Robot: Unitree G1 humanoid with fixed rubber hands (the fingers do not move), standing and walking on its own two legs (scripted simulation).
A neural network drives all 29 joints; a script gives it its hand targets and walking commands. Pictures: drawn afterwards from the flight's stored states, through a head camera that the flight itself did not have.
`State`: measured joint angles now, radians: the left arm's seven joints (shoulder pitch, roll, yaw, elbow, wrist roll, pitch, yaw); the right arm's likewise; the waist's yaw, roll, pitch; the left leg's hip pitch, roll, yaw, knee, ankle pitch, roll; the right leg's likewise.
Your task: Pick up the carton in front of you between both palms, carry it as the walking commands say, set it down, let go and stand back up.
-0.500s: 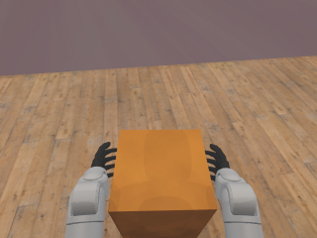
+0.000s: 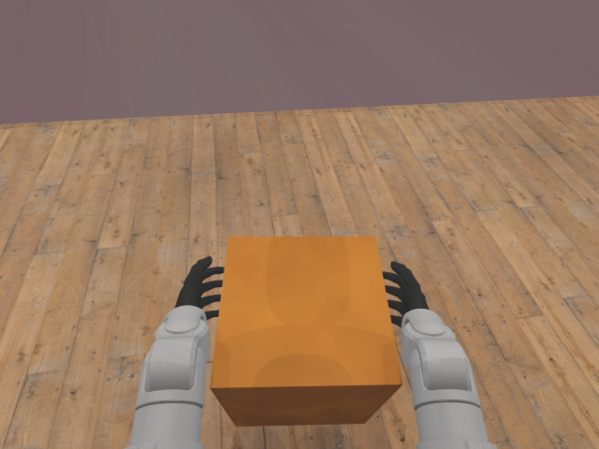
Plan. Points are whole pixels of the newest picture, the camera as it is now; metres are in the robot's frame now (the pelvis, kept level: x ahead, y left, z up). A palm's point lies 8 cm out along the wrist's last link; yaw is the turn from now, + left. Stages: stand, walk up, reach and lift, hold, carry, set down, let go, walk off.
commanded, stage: hold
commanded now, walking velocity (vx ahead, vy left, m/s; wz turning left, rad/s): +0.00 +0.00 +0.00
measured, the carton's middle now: (301, 337) +0.28 +0.00 -0.05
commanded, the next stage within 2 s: set down in 0.22 s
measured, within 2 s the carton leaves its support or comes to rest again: neither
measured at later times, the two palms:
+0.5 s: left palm (205, 303) +0.30 +0.14 +0.02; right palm (420, 320) +0.28 -0.16 +0.02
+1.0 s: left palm (238, 337) +0.35 +0.12 -0.19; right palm (391, 338) +0.35 -0.18 -0.19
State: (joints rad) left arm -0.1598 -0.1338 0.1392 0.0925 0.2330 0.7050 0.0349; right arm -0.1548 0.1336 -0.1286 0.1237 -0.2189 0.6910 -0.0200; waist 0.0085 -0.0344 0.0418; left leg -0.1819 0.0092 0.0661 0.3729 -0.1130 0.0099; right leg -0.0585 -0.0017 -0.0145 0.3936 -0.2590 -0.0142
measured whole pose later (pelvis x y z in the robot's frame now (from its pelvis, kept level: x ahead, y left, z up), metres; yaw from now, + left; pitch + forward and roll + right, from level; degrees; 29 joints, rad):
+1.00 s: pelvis -0.06 -0.01 -0.11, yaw -4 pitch +32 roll +0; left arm -0.62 -0.17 0.41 0.43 0.21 0.17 0.09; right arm -0.71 0.02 -0.34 0.61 -0.17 0.16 0.02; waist 0.01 -0.02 -0.02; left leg -1.35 -0.02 -0.03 1.09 -0.29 -0.01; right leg -1.27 0.06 0.03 1.17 -0.46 -0.02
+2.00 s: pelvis -0.10 -0.01 -0.34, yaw -4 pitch +45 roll +2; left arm -1.19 -0.06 0.57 0.59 0.15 0.26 0.17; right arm -1.43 -0.27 -0.19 0.97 -0.12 0.26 0.00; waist 0.06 -0.01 0.14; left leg -2.24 -0.02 -0.01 1.88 -0.43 -0.04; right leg -2.16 0.10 0.01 2.02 -0.64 -0.02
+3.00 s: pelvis -0.10 -0.01 -0.40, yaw -2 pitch +40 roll +5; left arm -1.45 0.15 0.64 1.00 0.12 0.19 0.07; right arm -1.58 -0.32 -0.14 1.12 -0.16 0.23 0.07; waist 0.09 0.07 0.31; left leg -2.31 -0.04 0.01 2.07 -0.46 -0.06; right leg -2.23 0.09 0.01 2.24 -0.69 -0.04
